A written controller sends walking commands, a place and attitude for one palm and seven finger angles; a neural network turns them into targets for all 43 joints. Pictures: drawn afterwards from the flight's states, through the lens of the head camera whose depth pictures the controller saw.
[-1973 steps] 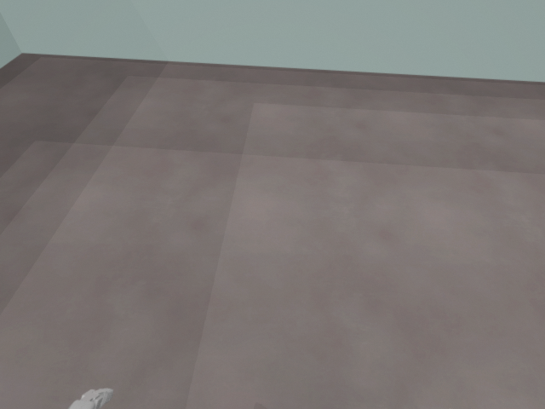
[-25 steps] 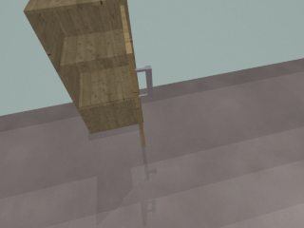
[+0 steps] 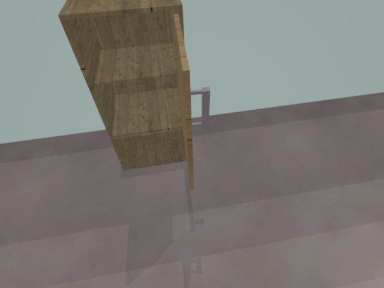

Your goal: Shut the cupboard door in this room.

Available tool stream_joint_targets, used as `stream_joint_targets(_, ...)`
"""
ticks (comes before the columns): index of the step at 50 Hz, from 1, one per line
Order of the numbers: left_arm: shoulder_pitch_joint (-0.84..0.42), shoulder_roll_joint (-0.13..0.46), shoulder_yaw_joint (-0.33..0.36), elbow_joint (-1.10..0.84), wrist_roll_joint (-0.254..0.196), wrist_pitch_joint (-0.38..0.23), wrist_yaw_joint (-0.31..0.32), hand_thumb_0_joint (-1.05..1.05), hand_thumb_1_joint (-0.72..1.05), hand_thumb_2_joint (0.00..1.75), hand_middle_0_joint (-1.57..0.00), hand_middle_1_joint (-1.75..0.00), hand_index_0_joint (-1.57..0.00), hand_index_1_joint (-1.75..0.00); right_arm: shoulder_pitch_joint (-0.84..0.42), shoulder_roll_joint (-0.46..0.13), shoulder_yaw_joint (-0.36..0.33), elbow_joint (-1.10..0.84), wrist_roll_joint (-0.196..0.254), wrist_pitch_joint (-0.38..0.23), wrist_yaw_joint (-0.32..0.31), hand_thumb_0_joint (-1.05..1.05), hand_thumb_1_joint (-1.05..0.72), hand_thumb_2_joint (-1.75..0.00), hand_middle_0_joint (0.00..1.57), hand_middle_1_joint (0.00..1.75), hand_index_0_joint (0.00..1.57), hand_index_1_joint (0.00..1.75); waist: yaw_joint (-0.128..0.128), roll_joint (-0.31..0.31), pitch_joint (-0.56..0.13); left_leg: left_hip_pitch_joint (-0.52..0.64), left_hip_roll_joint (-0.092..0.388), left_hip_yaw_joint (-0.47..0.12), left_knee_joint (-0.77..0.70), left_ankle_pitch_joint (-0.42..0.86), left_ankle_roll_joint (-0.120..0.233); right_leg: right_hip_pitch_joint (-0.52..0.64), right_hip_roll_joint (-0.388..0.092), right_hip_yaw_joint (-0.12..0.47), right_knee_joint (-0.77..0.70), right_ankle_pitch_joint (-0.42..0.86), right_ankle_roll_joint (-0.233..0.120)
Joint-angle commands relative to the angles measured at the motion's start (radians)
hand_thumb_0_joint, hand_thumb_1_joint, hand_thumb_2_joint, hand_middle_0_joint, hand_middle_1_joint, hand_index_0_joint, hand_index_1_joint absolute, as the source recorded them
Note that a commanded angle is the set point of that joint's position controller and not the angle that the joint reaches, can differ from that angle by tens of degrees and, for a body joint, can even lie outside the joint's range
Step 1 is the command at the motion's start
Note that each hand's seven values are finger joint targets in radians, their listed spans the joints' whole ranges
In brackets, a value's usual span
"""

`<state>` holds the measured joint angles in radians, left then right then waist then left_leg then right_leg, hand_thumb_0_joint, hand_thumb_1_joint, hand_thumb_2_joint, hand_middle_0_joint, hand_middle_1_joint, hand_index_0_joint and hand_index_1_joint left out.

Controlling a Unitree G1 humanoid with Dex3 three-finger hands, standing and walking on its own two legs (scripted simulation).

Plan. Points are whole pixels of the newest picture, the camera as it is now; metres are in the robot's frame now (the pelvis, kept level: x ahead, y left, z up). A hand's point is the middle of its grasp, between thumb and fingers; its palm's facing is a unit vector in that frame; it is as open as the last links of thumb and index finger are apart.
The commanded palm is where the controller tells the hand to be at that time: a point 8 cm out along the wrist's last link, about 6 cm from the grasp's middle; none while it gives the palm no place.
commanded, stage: turn or walk to find it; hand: left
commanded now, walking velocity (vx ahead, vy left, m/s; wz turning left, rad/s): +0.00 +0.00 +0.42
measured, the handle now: (199, 109) +0.64 +0.03 -0.01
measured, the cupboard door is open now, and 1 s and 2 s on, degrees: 87 87 87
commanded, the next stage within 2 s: stand and wait in 0.26 s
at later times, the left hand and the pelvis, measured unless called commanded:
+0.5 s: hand out of the picture +0.02 +0.18 -0.17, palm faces +0.14 -0.96 -0.23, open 7.4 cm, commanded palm none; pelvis -0.01 -0.01 +0.00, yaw +5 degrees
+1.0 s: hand out of the picture -0.02 +0.17 -0.18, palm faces +0.16 -0.97 -0.20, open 7.4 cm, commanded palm none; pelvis +0.00 -0.01 +0.00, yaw +6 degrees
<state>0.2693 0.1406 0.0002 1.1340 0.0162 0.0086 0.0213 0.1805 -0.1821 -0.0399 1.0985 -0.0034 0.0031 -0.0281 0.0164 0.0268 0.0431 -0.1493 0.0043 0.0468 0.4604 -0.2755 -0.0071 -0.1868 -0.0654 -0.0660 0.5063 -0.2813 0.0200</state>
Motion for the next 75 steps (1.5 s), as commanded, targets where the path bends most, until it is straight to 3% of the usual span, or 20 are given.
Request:
stream_joint_targets(1,0.008,0.149,0.030,-0.048,-0.006,-0.017,0.012,0.00,0.90,0.90,-0.20,-0.30,-0.20,-0.30,0.074,-0.064,0.000,-0.022,-0.007,-0.003,0.003,0.00,-0.90,-0.90,0.20,0.30,0.20,0.30,-0.027,-0.159,0.046,-0.009,0.067,-0.055,-0.046,0.116,0.003,-0.085,-0.114,0.098,-0.156,0.097,-0.028)
stream_joint_targets(7,0.008,0.172,0.059,-0.081,-0.009,-0.004,0.016,0.00,0.90,0.90,-0.20,-0.30,-0.20,-0.30,0.075,-0.073,-0.003,-0.034,-0.008,-0.001,0.006,0.00,-0.90,-0.90,0.20,0.30,0.20,0.30,-0.004,-0.043,0.010,-0.104,0.073,-0.088,0.005,0.176,0.009,-0.012,-0.125,0.050,-0.084,0.111,-0.030)
stream_joint_targets(13,-0.031,0.187,0.080,-0.125,-0.006,0.005,0.014,0.00,0.90,0.90,-0.20,-0.30,-0.20,-0.30,0.091,-0.080,-0.018,-0.059,-0.012,0.008,0.009,0.00,-0.90,-0.90,0.20,0.30,0.20,0.30,-0.005,-0.031,-0.012,-0.169,0.077,-0.127,0.054,0.175,0.018,-0.009,-0.149,0.012,-0.042,0.065,-0.040)
stream_joint_targets(19,-0.028,0.123,0.059,-0.123,-0.009,0.002,0.014,0.00,0.90,0.90,-0.20,-0.30,-0.20,-0.30,0.099,-0.103,-0.015,-0.057,-0.014,-0.007,0.003,0.00,-0.90,-0.90,0.20,0.30,0.20,0.30,0.005,0.090,-0.042,-0.152,0.150,-0.283,-0.087,0.228,0.074,0.017,-0.036,-0.043,0.039,0.039,0.004)
stream_joint_targets(22,0.007,0.126,0.050,-0.095,-0.006,-0.009,0.015,0.00,0.90,0.90,-0.20,-0.30,-0.20,-0.30,0.082,-0.086,-0.010,-0.058,-0.010,-0.011,0.000,0.00,-0.90,-0.90,0.20,0.30,0.20,0.30,0.014,0.014,-0.051,-0.153,0.109,-0.210,-0.034,0.247,0.050,0.074,-0.070,-0.008,-0.040,0.126,-0.009)
stream_joint_targets(26,-0.025,0.162,0.051,-0.089,-0.006,-0.013,0.012,0.00,0.90,0.90,-0.20,-0.30,-0.20,-0.30,0.109,-0.049,-0.002,-0.042,-0.011,0.000,0.002,0.00,-0.90,-0.90,0.20,0.30,0.20,0.30,-0.019,-0.119,-0.004,-0.088,0.048,-0.090,0.032,0.146,-0.002,-0.020,-0.167,0.049,-0.142,0.091,-0.057)
stream_joint_targets(31,-0.023,0.167,0.054,-0.091,-0.007,-0.006,0.012,0.00,0.90,0.90,-0.20,-0.30,-0.20,-0.30,0.090,-0.076,0.001,-0.047,-0.012,0.001,0.005,0.00,-0.90,-0.90,0.20,0.30,0.20,0.30,-0.011,-0.046,0.040,-0.129,0.069,-0.132,0.000,0.205,0.008,-0.010,-0.121,0.002,-0.110,0.054,-0.026)
stream_joint_targets(35,-0.009,0.169,0.060,-0.092,-0.006,-0.002,0.013,0.00,0.90,0.90,-0.20,-0.30,-0.20,-0.30,0.077,-0.078,-0.002,-0.062,-0.012,0.003,0.005,0.00,-0.90,-0.90,0.20,0.30,0.20,0.30,-0.005,-0.032,0.014,-0.139,0.065,-0.130,0.030,0.189,0.011,-0.003,-0.140,0.000,-0.105,0.042,-0.037)
stream_joint_targets(41,0.010,0.129,0.048,-0.077,-0.008,-0.008,0.013,0.00,0.90,0.90,-0.20,-0.30,-0.20,-0.30,0.075,-0.090,0.001,-0.052,-0.010,-0.012,0.000,0.00,-0.90,-0.90,0.20,0.30,0.20,0.30,0.004,0.056,-0.027,-0.122,0.101,-0.211,-0.056,0.246,0.033,0.053,-0.075,-0.032,-0.065,0.085,-0.009)
stream_joint_targets(47,0.024,0.138,0.042,-0.055,-0.008,-0.016,0.010,0.00,0.90,0.90,-0.20,-0.30,-0.20,-0.30,0.093,-0.078,0.007,-0.039,-0.007,-0.015,-0.001,0.00,-0.90,-0.90,0.20,0.30,0.20,0.30,0.000,-0.033,-0.014,-0.103,0.075,-0.160,-0.048,0.233,0.016,0.073,-0.099,-0.019,-0.120,0.116,-0.020)
stream_joint_targets(52,0.012,0.157,0.055,-0.069,-0.008,-0.005,0.013,0.00,0.90,0.90,-0.20,-0.30,-0.20,-0.30,0.087,-0.091,0.003,-0.046,-0.009,-0.003,0.002,0.00,-0.90,-0.90,0.20,0.30,0.20,0.30,0.003,-0.013,0.042,-0.181,0.075,-0.169,-0.037,0.208,0.016,0.066,-0.108,-0.036,-0.103,0.060,-0.020)
stream_joint_targets(59,-0.034,0.200,0.084,-0.128,-0.003,0.007,0.013,0.00,0.90,0.90,-0.20,-0.30,-0.20,-0.30,0.095,-0.100,-0.018,-0.087,-0.014,0.010,0.007,0.00,-0.90,-0.90,0.20,0.30,0.20,0.30,-0.003,-0.060,-0.018,-0.229,0.064,-0.147,0.097,0.181,0.019,0.050,-0.196,-0.029,-0.067,0.040,-0.063)
stream_joint_targets(61,-0.059,0.203,0.089,-0.150,-0.002,0.011,0.011,0.00,0.90,0.90,-0.20,-0.30,-0.20,-0.30,0.103,-0.111,-0.023,-0.099,-0.016,0.011,0.009,0.00,-0.90,-0.90,0.20,0.30,0.20,0.30,-0.010,-0.038,-0.030,-0.235,0.073,-0.183,0.089,0.190,0.028,0.033,-0.184,-0.050,-0.021,0.023,-0.058)
stream_joint_targets(63,-0.075,0.190,0.092,-0.169,-0.004,0.015,0.009,0.00,0.90,0.90,-0.20,-0.30,-0.20,-0.30,0.101,-0.132,-0.029,-0.116,-0.019,0.009,0.009,0.00,-0.90,-0.90,0.20,0.30,0.20,0.30,-0.015,0.048,-0.024,-0.262,0.101,-0.292,0.021,0.219,0.053,0.024,-0.122,-0.072,0.065,-0.007,-0.034)
stream_joint_targets(65,-0.060,0.160,0.089,-0.180,-0.010,0.016,0.009,0.00,0.90,0.90,-0.20,-0.30,-0.20,-0.30,0.092,-0.177,-0.039,-0.135,-0.021,0.004,0.004,0.00,-0.90,-0.90,0.20,0.30,0.20,0.30,-0.011,0.177,-0.026,-0.250,0.171,-0.516,-0.107,0.267,0.120,-0.009,-0.007,-0.070,0.197,-0.081,0.004)
stream_joint_targets(68,-0.112,0.150,0.081,-0.217,-0.010,0.016,0.007,0.00,0.90,0.90,-0.20,-0.30,-0.20,-0.30,0.125,-0.203,-0.053,-0.136,-0.022,0.002,-0.006,0.00,-0.90,-0.90,0.20,0.30,0.20,0.30,-0.036,0.220,-0.051,-0.106,0.222,-0.639,-0.138,0.375,0.218,-0.180,0.033,0.039,0.357,-0.287,0.006)
stream_joint_targets(71,-0.108,0.145,0.075,-0.228,-0.018,0.009,0.004,0.00,0.90,0.90,-0.20,-0.30,-0.20,-0.30,0.111,-0.203,-0.058,-0.148,-0.027,0.010,-0.008,0.00,-0.90,-0.90,0.20,0.30,0.20,0.30,-0.028,0.185,-0.116,0.009,0.173,-0.597,-0.072,0.477,0.203,-0.193,0.064,0.067,0.236,-0.237,0.010)
stream_joint_targets(73,-0.058,0.147,0.074,-0.216,-0.022,0.001,0.002,0.00,0.90,0.90,-0.20,-0.30,-0.20,-0.30,0.091,-0.198,-0.062,-0.162,-0.023,0.015,-0.004,0.00,-0.90,-0.90,0.20,0.30,0.20,0.30,-0.004,0.120,-0.166,-0.019,0.112,-0.517,-0.010,0.486,0.144,-0.044,0.077,0.043,0.000,-0.092,0.018)
stream_joint_targets(74,-0.008,0.171,0.079,-0.205,-0.022,-0.004,0.005,0.00,0.90,0.90,-0.20,-0.30,-0.20,-0.30,0.068,-0.187,-0.060,-0.171,-0.016,0.017,0.000,0.00,-0.90,-0.90,0.20,0.30,0.20,0.30,0.023,0.073,-0.185,-0.119,0.071,-0.461,0.036,0.376,0.093,0.116,0.048,0.038,-0.150,0.053,0.020)
stream_joint_targets(75,0.020,0.230,0.089,-0.192,-0.010,-0.011,0.011,0.00,0.90,0.90,-0.20,-0.30,-0.20,-0.30,0.063,-0.135,-0.055,-0.178,-0.007,0.015,0.008,0.00,-0.90,-0.90,0.20,0.30,0.20,0.30,0.032,-0.096,-0.178,-0.302,-0.004,-0.328,0.138,0.154,0.026,0.279,-0.104,0.148,-0.199,0.113,-0.016)
